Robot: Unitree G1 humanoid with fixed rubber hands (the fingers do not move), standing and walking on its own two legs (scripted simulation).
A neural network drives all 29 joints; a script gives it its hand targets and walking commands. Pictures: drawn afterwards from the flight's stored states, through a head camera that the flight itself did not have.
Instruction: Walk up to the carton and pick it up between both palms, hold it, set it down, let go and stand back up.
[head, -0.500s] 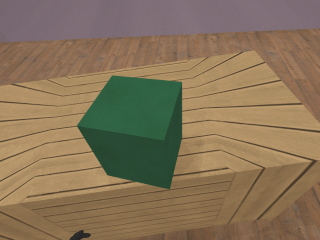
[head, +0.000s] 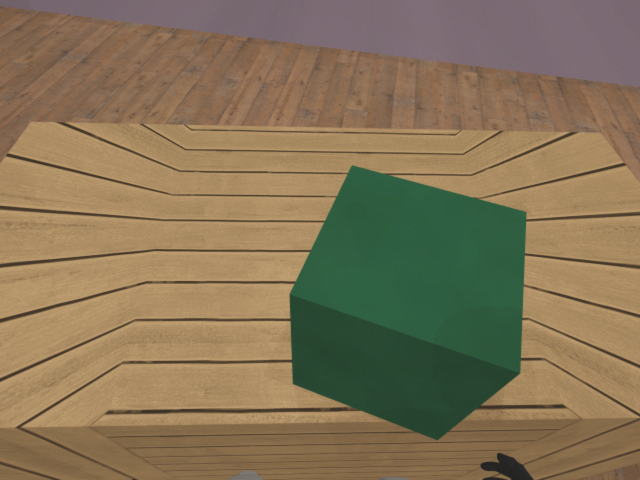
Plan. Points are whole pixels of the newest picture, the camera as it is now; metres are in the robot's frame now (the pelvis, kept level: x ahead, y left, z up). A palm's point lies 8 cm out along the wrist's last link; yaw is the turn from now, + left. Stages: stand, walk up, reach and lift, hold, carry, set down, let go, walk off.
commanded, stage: walk up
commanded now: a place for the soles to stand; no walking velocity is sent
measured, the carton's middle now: (396, 307) +0.34 -0.07 +0.02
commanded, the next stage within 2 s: none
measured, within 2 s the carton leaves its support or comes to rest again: neither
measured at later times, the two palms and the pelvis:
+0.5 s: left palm out of the picture +0.11 +0.26 -0.06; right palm out of the picture +0.08 -0.26 -0.08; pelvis -0.02 -0.01 +0.02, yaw +2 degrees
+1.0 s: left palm out of the picture +0.02 +0.28 -0.09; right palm out of the picture +0.09 -0.25 -0.07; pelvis -0.02 +0.00 +0.02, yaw +6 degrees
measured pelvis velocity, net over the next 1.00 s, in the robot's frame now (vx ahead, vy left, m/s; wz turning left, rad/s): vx -0.02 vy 0.00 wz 0.11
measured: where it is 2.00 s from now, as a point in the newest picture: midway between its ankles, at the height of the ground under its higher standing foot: outside the picture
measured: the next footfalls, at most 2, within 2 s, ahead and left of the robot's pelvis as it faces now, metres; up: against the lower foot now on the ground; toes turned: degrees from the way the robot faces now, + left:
right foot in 0.14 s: +0.04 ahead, -0.09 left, +0.00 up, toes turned -4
right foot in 1.48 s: +0.02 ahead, -0.16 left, +0.00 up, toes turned +6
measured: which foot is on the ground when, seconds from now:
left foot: down 0.00-1.00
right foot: up 0.00-0.12, down 0.14-1.00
